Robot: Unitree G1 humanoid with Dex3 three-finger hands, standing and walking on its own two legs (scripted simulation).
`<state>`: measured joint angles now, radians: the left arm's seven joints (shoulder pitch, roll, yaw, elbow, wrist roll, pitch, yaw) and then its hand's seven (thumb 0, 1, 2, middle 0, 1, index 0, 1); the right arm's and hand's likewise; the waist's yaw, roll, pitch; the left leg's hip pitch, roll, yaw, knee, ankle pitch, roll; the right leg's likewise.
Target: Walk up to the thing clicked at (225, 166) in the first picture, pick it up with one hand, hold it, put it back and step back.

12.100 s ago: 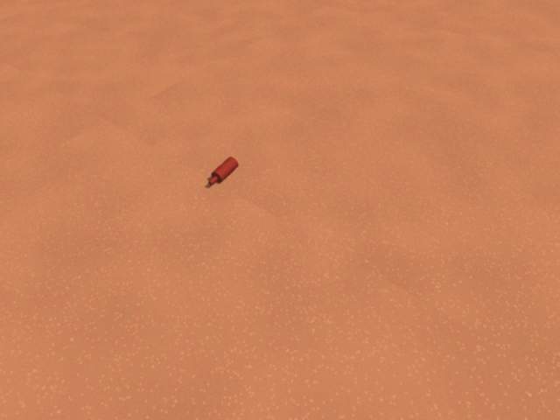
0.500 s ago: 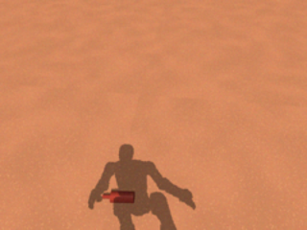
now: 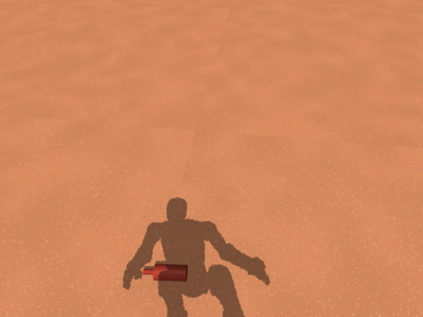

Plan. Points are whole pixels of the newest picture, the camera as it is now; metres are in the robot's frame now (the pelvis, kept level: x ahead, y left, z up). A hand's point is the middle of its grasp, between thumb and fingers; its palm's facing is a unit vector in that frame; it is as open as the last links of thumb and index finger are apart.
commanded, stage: stand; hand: left
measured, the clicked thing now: (165, 272) +0.49 +0.24 -0.75
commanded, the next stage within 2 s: walk up in 1.34 s
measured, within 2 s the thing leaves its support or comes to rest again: neither
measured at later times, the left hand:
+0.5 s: hand out of the picture +0.09 +0.25 -0.15, palm faces -0.04 -0.94 -0.35, open 7.4 cm
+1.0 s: hand out of the picture +0.10 +0.24 -0.15, palm faces -0.03 -0.94 -0.35, open 7.4 cm
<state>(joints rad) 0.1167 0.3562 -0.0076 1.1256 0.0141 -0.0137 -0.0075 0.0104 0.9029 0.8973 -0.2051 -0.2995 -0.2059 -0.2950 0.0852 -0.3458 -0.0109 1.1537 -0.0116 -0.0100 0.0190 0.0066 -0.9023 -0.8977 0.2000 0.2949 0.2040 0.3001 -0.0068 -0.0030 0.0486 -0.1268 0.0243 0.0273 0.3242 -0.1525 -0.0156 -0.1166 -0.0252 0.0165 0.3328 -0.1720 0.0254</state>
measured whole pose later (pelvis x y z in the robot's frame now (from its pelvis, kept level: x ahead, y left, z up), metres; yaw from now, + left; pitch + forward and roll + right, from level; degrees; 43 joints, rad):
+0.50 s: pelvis +0.01 +0.00 +0.00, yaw +0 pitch -2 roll +0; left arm 0.11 0.35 -0.01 1.12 0.01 -0.01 -0.01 0.01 0.90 0.90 -0.21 -0.30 -0.21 -0.30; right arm 0.09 -0.35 -0.01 1.15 -0.01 -0.01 0.01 0.01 -0.90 -0.90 0.20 0.29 0.20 0.30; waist -0.01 0.00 0.05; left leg -0.11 0.03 0.02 0.31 -0.16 -0.02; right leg -0.10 -0.02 0.01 0.33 -0.19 0.02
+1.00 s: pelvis +0.02 -0.01 +0.00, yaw +0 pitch -2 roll +0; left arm 0.11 0.35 0.00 1.12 0.01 -0.01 0.00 0.01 0.90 0.90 -0.21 -0.30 -0.21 -0.30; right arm 0.09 -0.35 -0.01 1.14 -0.01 -0.01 0.01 0.01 -0.90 -0.90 0.20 0.29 0.20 0.30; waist -0.01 0.00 0.05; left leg -0.10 0.04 0.02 0.31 -0.17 -0.03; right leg -0.09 -0.01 0.01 0.32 -0.20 0.01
